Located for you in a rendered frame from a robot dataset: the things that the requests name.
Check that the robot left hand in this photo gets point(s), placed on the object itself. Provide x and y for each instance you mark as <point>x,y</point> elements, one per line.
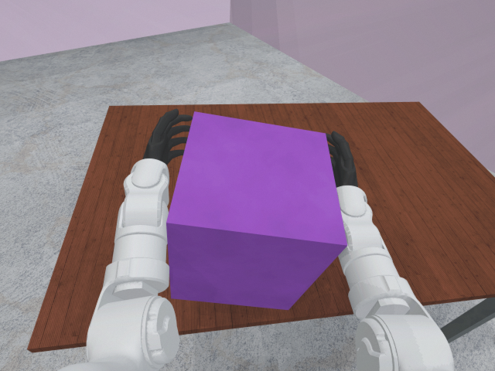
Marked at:
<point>160,143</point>

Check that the right robot upper arm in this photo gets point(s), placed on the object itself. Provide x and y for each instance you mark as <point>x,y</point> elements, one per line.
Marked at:
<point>401,343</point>

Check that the carton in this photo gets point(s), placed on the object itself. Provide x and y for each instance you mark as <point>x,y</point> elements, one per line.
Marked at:
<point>255,217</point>

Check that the robot right forearm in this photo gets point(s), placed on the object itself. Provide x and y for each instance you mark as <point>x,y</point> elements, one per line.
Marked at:
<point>375,285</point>

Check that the left robot upper arm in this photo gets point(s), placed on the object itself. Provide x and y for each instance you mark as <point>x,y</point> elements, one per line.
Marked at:
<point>138,334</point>

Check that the robot right hand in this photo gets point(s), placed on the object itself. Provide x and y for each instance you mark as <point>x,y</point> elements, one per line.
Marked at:
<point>344,169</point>

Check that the table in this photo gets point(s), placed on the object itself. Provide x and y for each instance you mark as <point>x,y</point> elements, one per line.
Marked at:
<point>432,201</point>

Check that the robot left forearm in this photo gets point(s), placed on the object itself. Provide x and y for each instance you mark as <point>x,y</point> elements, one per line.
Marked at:
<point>139,267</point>

